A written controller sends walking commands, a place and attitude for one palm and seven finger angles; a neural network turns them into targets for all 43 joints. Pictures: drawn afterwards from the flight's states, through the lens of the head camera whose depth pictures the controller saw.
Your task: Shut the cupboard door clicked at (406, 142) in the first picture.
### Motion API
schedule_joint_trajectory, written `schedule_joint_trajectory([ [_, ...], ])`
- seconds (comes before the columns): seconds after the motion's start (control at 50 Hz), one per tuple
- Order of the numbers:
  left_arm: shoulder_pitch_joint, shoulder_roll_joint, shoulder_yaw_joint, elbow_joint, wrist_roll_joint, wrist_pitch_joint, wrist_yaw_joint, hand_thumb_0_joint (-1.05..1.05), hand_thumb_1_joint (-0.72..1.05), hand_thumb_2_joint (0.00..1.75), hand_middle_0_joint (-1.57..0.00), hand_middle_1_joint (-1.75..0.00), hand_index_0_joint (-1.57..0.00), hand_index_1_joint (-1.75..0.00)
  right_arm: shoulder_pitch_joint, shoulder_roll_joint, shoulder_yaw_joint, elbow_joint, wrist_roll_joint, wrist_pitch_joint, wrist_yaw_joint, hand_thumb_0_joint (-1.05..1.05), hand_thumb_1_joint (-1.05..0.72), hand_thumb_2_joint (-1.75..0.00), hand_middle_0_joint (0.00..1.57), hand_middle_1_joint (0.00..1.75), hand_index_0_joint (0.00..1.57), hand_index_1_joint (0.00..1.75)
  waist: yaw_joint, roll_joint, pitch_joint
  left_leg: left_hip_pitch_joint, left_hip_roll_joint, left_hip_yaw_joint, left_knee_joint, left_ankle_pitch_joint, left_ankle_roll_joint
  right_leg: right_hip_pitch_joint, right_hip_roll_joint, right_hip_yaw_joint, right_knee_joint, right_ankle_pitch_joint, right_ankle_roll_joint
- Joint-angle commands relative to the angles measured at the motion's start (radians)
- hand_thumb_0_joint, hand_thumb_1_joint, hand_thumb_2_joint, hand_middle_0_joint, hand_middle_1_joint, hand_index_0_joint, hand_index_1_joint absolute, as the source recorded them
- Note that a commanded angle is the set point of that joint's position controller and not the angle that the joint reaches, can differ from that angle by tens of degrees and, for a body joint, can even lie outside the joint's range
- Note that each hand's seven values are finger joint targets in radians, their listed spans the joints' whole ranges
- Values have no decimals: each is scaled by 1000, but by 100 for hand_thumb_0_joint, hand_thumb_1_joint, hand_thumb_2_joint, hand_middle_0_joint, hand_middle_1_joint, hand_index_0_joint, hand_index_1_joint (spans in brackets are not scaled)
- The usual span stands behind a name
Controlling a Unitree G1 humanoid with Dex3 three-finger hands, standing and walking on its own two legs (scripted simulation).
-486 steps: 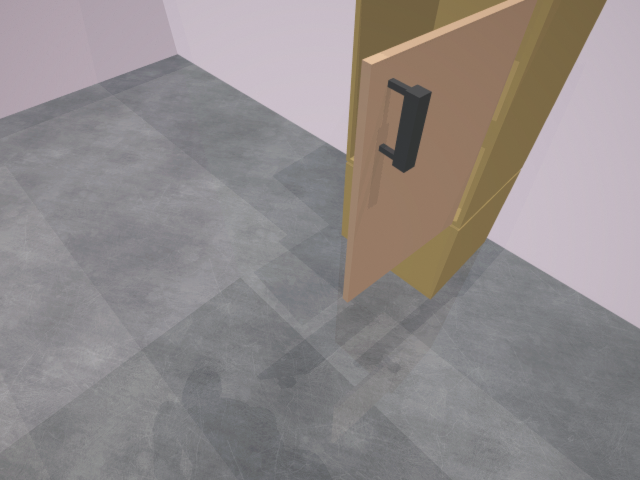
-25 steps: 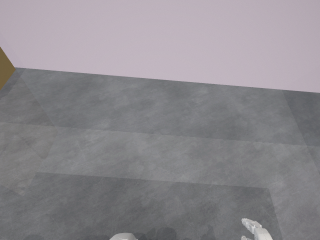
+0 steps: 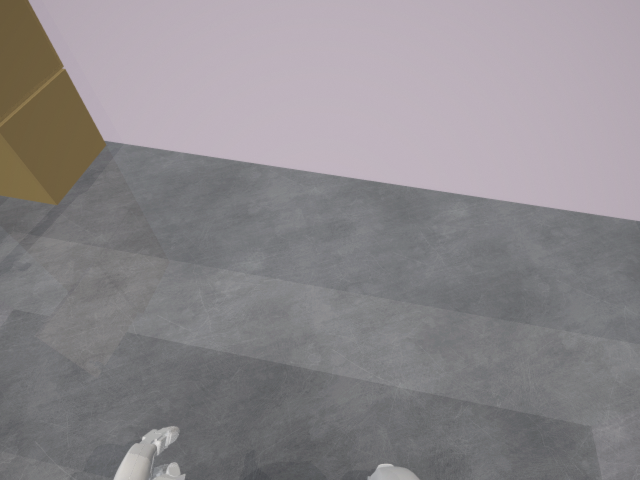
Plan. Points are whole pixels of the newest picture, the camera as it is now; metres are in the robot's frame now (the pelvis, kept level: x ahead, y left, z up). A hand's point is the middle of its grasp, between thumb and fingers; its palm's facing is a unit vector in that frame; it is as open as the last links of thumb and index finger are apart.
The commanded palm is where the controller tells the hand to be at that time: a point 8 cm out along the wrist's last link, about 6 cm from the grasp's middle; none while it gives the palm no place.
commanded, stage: walk to a spot facing it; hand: left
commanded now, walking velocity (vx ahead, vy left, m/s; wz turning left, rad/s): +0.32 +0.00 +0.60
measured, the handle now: out of the picture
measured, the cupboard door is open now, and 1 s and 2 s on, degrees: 85 85 85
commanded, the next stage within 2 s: turn to face it in 1.82 s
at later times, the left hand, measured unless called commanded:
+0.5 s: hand out of the picture +0.04 +0.13 -0.17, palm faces +0.38 -0.89 -0.27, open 7.3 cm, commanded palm none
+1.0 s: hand (133, 339) +0.37 +0.32 -0.18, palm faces +0.44 -0.88 -0.16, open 7.3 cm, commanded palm none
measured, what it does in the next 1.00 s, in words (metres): walks ahead, turning left: right foot, then left foot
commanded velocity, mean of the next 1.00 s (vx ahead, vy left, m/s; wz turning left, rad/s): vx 0.36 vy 0.00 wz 0.28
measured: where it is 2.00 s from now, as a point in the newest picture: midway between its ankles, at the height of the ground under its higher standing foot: (214, 288)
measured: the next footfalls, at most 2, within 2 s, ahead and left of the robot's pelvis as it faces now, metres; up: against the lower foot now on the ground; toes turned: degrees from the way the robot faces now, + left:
right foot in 0.08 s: +0.09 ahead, -0.13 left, +0.00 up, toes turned +2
left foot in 0.62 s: +0.28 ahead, +0.10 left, +0.00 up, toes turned +29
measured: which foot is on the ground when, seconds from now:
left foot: down 0.00-0.08, up 0.10-0.60, down 0.62-1.00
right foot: up 0.00-0.06, down 0.08-0.60, up 0.62-1.00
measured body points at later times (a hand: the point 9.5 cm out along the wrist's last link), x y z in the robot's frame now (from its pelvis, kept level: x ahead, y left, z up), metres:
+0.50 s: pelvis +0.16 -0.03 -0.01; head +0.22 -0.03 +0.44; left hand +0.02 +0.17 -0.15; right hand +0.37 -0.23 -0.16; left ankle +0.21 +0.13 -0.69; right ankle +0.05 -0.14 -0.74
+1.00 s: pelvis +0.37 +0.12 -0.01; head +0.38 +0.15 +0.44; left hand +0.34 +0.37 -0.17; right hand +0.42 -0.13 -0.15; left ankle +0.25 +0.08 -0.74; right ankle +0.54 +0.03 -0.67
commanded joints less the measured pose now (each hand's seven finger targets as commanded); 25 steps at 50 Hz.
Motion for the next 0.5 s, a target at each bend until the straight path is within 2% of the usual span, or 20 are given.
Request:
schedule_joint_trajectory([
  [0.0,-9,74,20,-94,-5,-50,2,0,90,90,-20,-30,-20,-30,-43,-208,-56,-67,-3,-23,-17,0,-90,-90,20,30,20,30,64,120,-73,-18,233,-316,-56,24,119,162,47,-27,-205,31,-15],
  [0.02,58,80,26,-69,-7,-55,4,0,90,90,-20,-30,-20,-30,-79,-198,-54,-69,2,-24,-17,0,-90,-90,20,30,20,30,107,92,-77,-143,195,-273,-4,-9,88,342,46,-34,-316,102,-20],
  [0.04,142,124,40,-39,-6,-65,13,0,90,90,-20,-30,-20,-30,-86,-162,-48,-68,11,-32,-12,0,-90,-90,20,30,20,30,148,-13,-103,-323,132,-203,87,-103,43,592,-43,52,-430,93,-40],
  [0.06,246,225,60,-18,3,-73,28,0,90,90,-20,-30,-20,-30,-72,-98,-39,-76,23,-42,-9,0,-90,-90,20,30,20,30,189,-267,-186,-506,35,-24,363,-289,-19,806,-317,343,-524,-127,-117],
  [0.08,275,230,60,-10,-1,-62,31,0,90,90,-20,-30,-20,-30,-122,-133,-49,-98,9,-41,-7,0,-90,-90,20,30,20,30,195,-278,-111,-571,25,74,603,-370,-47,668,-474,540,-615,-229,-204],
  [0.1,205,196,51,-24,-5,-60,32,0,90,90,-20,-30,-20,-30,-128,-145,-57,-95,-6,-37,3,0,-90,-90,20,30,20,30,148,-167,-17,-580,86,52,712,-296,-48,532,-465,457,-637,-285,-218],
  [0.12,157,135,37,-28,-3,-78,32,0,90,90,-20,-30,-20,-30,-111,-135,-55,-68,-9,-28,11,0,-90,-90,20,30,20,30,113,-192,33,-549,129,50,783,-180,-54,423,-409,409,-657,-261,-180],
  [0.14,130,98,24,-18,-7,-88,30,0,90,90,-20,-30,-20,-30,-100,-116,-52,-42,-11,-19,21,0,-90,-90,20,30,20,30,82,-164,58,-522,139,63,823,-98,-66,368,-350,275,-648,-127,-144],
  [0.16,119,66,18,-8,-11,-92,30,0,90,90,-20,-30,-20,-30,-73,-93,-51,-24,-9,-12,27,0,-90,-90,20,30,20,30,62,-157,51,-495,153,74,826,-51,-70,361,-311,125,-622,32,-119],
  [0.18,143,47,10,0,-11,-102,27,0,90,90,-20,-30,-20,-30,-80,-77,-44,-20,-9,-9,32,0,-90,-90,20,30,20,30,63,-159,60,-490,145,95,831,-9,-77,358,-269,27,-598,223,-98],
  [0.22,202,39,5,28,-8,-117,28,0,90,90,-20,-30,-20,-30,-101,-70,-39,-23,-3,-6,33,0,-90,-90,20,30,20,30,62,-181,18,-504,142,124,820,18,-81,436,-250,-73,-539,564,-91],
  [0.26,268,38,1,62,-6,-122,33,0,90,90,-20,-30,-20,-30,-149,-63,-37,-31,0,1,35,0,-90,-90,20,30,20,30,75,-170,6,-528,136,144,801,36,-80,493,-241,-125,-510,758,-68],
  [0.32,320,35,0,81,1,-121,40,0,90,90,-20,-30,-20,-30,-225,-55,-29,-53,-1,8,35,0,-90,-90,20,30,20,30,84,-159,13,-546,138,168,731,49,-69,529,-249,-168,-497,852,-58],
  [0.36,341,37,-6,96,4,-119,42,0,90,90,-20,-30,-20,-30,-287,-47,-21,-71,1,6,40,0,-90,-90,20,30,20,30,91,-177,39,-543,138,187,632,60,-61,540,-250,-188,-506,848,-71],
  [0.42,392,51,-17,120,4,-114,42,0,90,90,-20,-30,-20,-30,-381,-50,-1,-95,0,-2,44,0,-90,-90,20,30,20,30,111,-171,60,-508,117,231,467,44,-40,582,-260,-208,-503,917,-95],
  [0.46,406,59,-22,142,3,-112,42,0,90,90,-20,-30,-20,-30,-399,-48,6,-97,-1,-10,42,0,-90,-90,20,30,20,30,104,-182,57,-429,84,273,368,17,-20,591,-269,-216,-475,1022,-121],
  [0.48,405,81,-22,143,2,-113,41,0,90,90,-20,-30,-20,-30,-380,-55,9,-94,-1,-16,39,0,-90,-90,20,30,20,30,90,-177,42,-383,54,304,332,-17,-4,611,-276,-230,-441,1123,-133],
])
